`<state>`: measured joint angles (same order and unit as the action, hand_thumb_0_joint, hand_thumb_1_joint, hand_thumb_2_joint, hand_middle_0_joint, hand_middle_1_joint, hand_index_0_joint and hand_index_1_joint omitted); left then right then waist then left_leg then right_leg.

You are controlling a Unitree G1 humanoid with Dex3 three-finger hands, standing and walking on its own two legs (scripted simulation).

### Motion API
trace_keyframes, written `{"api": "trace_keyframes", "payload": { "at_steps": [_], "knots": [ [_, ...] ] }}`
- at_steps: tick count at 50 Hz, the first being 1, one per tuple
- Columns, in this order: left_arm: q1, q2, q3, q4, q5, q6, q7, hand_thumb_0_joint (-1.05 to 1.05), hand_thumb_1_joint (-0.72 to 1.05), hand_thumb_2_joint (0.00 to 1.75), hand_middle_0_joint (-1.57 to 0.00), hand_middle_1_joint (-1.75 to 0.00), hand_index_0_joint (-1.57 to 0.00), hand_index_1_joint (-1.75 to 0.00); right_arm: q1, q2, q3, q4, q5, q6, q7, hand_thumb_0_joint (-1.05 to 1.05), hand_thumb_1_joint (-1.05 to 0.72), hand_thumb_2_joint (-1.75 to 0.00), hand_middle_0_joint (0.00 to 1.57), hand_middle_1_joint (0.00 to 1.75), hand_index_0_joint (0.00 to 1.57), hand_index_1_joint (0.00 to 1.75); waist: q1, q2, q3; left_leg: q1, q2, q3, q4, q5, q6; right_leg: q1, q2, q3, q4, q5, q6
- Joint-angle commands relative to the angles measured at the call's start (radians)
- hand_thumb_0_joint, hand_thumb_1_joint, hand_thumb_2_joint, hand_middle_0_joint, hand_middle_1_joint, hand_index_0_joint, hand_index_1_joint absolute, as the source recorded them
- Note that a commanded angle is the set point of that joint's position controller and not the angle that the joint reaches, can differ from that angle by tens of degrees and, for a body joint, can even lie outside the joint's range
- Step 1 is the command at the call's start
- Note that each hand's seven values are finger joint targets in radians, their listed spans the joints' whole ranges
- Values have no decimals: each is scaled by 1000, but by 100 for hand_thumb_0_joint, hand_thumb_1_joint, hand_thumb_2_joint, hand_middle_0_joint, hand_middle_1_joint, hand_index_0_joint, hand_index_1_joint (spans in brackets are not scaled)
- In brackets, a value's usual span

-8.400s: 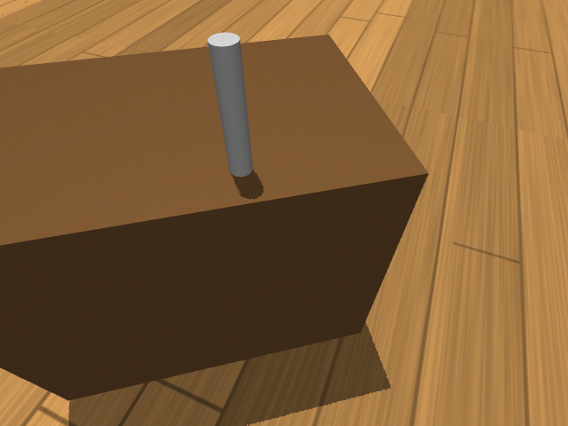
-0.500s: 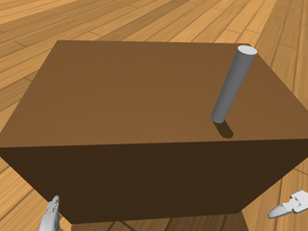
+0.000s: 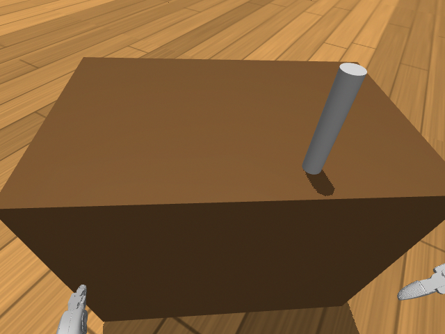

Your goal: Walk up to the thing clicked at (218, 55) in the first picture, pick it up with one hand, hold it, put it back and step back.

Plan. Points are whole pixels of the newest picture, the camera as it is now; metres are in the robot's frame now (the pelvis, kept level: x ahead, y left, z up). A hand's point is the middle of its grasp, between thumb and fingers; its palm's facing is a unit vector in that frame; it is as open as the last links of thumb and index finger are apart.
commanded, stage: rise first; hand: right
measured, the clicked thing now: (329, 126) +0.45 -0.22 +0.14
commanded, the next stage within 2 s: go down in 0.06 s
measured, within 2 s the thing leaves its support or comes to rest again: neither
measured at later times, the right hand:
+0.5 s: hand out of the picture +0.22 -0.30 +0.19, palm faces +0.46 +0.80 -0.38, open 17.4 cm
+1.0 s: hand out of the picture +0.29 -0.35 +0.19, palm faces +0.28 +0.93 -0.24, open 17.4 cm
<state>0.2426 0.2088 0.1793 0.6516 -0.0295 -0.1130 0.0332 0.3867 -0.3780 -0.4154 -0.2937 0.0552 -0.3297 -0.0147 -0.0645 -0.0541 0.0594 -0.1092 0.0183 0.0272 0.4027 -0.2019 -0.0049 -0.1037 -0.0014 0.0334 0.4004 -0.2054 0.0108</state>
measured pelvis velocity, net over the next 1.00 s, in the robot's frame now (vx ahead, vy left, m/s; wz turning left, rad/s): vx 0.01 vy -0.01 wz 0.00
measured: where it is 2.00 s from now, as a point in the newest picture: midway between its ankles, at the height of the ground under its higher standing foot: outside the picture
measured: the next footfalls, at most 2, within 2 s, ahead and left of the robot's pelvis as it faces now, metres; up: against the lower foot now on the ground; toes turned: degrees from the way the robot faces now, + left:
none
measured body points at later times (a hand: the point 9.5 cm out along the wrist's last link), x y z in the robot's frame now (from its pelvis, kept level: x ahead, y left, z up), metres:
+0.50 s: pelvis +0.00 +0.00 +0.00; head -0.01 +0.01 +0.45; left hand +0.17 +0.27 -0.09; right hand +0.19 -0.34 +0.21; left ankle +0.02 +0.12 -0.74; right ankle +0.01 -0.13 -0.74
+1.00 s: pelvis +0.01 -0.01 +0.00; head +0.01 +0.00 +0.45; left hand +0.18 +0.25 -0.08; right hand +0.27 -0.40 +0.21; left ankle +0.02 +0.12 -0.74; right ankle +0.01 -0.13 -0.74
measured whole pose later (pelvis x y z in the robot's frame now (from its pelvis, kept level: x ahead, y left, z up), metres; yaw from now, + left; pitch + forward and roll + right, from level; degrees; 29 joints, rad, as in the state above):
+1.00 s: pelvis +0.01 -0.01 +0.00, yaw +0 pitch -1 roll +0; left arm 0.22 0.24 0.04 0.69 -0.03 -0.18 0.17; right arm -0.15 -0.59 -0.61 0.31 0.25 -0.11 0.42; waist -0.04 -0.02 0.00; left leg -0.18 0.02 0.02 0.42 -0.22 -0.01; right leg -0.18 0.00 0.03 0.44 -0.24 0.00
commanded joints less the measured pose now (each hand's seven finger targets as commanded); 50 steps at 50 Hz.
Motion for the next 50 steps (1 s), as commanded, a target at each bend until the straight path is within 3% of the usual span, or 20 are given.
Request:
{"api": "trace_keyframes", "payload": {
  "at_steps": [1,6,7,9,10,12,16,18,21,23,27,30,32,37,39,42,45,47,48,50],
  "knots": [
    [-109,122,24,-181,2,-64,8,0,-57,7,-5,-5,-4,-6,-104,-217,-141,-220,16,-71,-19,0,59,-4,4,6,5,6,-9,7,-75,10,-10,31,-82,8,16,-32,23,-45,-83,59,-29],
    [-65,151,64,-125,1,-59,8,0,-56,7,-5,-5,-5,-5,-82,-221,-152,-185,19,-67,-16,0,58,-5,4,6,5,6,3,0,-64,5,-14,35,-75,49,18,-28,17,-44,-85,94,-28],
    [-78,109,21,-132,0,-60,1,0,-56,7,-5,-5,-5,-6,-95,-209,-139,-226,20,-73,-12,0,58,-5,4,6,5,6,-5,-30,-63,9,-10,32,-74,48,18,-29,21,-49,-82,91,-26],
    [-94,97,14,-132,-2,-60,0,0,-49,0,-5,-5,-7,-3,-97,-210,-137,-231,18,-74,-11,0,50,-6,4,6,5,6,-6,-1,-67,7,-10,33,-73,57,16,-27,21,-48,-76,105,-27],
    [-132,62,-7,-124,24,-65,-6,0,-54,4,-5,-5,-5,-5,-72,-120,-111,-185,-1,-108,-2,0,48,-5,5,5,6,5,26,89,-89,-28,-19,23,-58,69,-2,-14,25,-40,-48,94,-33],
    [-151,146,63,-132,29,-69,7,0,-54,4,-5,-5,-5,-5,-121,-214,-194,-177,1,-130,-4,0,50,-6,4,5,5,5,17,63,-106,-29,-11,17,-61,47,-4,-16,29,-38,-51,69,-32],
    [-148,190,103,-130,27,-64,31,0,-54,4,-5,-4,-5,-4,-200,-250,-220,-113,22,-131,8,0,51,-6,4,5,5,5,38,35,-100,-53,-13,14,-66,15,0,-21,30,-33,-62,25,-32],
    [-140,169,96,-65,25,-62,39,0,-53,3,-5,-4,-5,-4,-255,-262,-225,-70,40,-117,28,0,51,-5,4,5,5,5,42,-13,-83,-66,-11,12,-73,2,1,-32,32,-31,-62,4,-32],
    [-166,66,-14,1,13,-55,38,0,-54,4,-5,-4,-5,-4,-328,-280,-206,6,67,-81,75,0,52,-6,4,5,5,5,33,-48,-20,-98,-5,0,-95,-81,-1,-97,35,-33,-74,-76,-32],
    [-200,42,-57,-7,4,-56,48,0,-53,3,-5,-4,-5,-4,-409,-304,-189,59,82,-55,119,0,53,-5,4,5,5,5,47,-50,-61,-93,-10,3,-86,-50,-1,-83,28,-26,-74,-59,-31],
    [-258,150,-27,-83,8,-75,98,0,-54,3,-5,-4,-5,-4,-579,-430,-244,111,114,-6,191,0,49,-5,4,5,5,5,49,-34,-220,-30,-11,11,-59,69,2,-11,27,-16,-58,50,-29],
    [-199,213,1,-115,11,-89,131,0,-54,4,-5,-4,-5,-4,-657,-509,-295,207,144,35,236,0,46,-5,5,4,5,4,53,-29,-286,0,-13,25,-42,141,5,30,28,-9,-49,122,-27],
    [-127,182,-28,-82,6,-89,134,0,-55,4,-5,-4,-5,-4,-641,-516,-312,302,167,72,267,0,45,-4,5,4,6,4,34,-38,-252,-1,-13,33,-37,164,8,8,25,-8,-47,158,-23],
    [-99,93,-125,-23,-5,-84,123,0,-56,5,-5,-4,-4,-4,-611,-487,-272,408,214,157,371,0,49,-3,5,4,6,4,10,-60,-178,-31,-14,26,-41,176,12,-46,18,-19,-49,178,-24],
    [-130,124,-117,-26,-4,-87,126,0,-56,5,-5,-4,-4,-4,-639,-481,-250,418,229,185,407,0,52,-3,5,4,6,4,22,-45,-167,-50,-19,23,-40,175,14,-54,10,-14,-49,179,-27],
    [-199,217,-55,-76,5,-106,135,0,-57,6,-5,-4,-4,-5,-728,-544,-284,395,231,186,428,0,56,-5,4,5,5,5,29,-23,-210,-45,-25,25,-28,170,18,-39,-1,-2,-43,192,-23],
    [-214,219,-62,-147,11,-129,144,0,-57,6,-5,-4,-4,-5,-823,-594,-315,340,216,149,421,0,53,-6,4,5,5,5,26,11,-284,-20,-26,22,-18,174,16,4,1,-4,-26,192,-26],
    [-177,188,-102,-175,10,-135,150,0,-56,6,-5,-5,-5,-5,-893,-634,-339,307,220,125,415,0,52,-6,4,5,5,5,18,-17,-334,-2,-20,14,-14,188,12,28,12,-11,-10,200,-29],
    [-148,189,-94,-177,9,-138,159,0,-56,6,-5,-5,-5,-5,-862,-637,-340,404,217,134,416,0,51,-6,4,5,5,5,43,11,-312,-11,-19,13,-15,197,8,21,15,-12,-4,198,-34],
    [-32,139,-127,-21,10,-117,161,0,-57,6,-5,-5,-5,-5,-833,-613,-327,530,236,163,437,0,52,-6,4,5,5,5,46,-53,-236,-43,-15,13,-21,171,8,-22,21,-14,-12,166,-34]
  ]
}}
